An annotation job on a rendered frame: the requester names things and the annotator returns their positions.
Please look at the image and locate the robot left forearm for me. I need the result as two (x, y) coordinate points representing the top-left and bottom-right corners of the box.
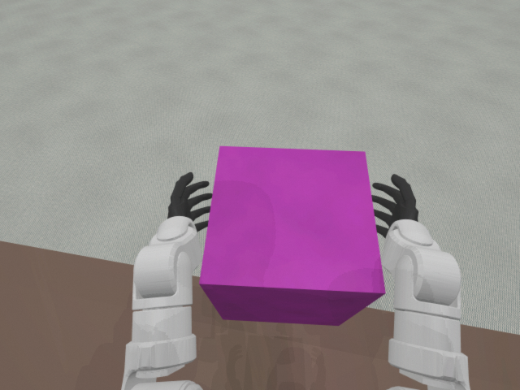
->
(121, 216), (203, 390)

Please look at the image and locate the robot left hand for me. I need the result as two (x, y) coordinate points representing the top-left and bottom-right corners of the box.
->
(167, 172), (212, 232)

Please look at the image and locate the carton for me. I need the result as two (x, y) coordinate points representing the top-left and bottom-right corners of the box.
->
(199, 146), (386, 326)

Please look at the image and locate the robot right forearm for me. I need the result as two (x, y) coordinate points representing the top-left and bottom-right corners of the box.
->
(381, 219), (470, 390)

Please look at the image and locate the robot right hand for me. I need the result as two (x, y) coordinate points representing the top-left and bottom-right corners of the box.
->
(371, 174), (418, 238)

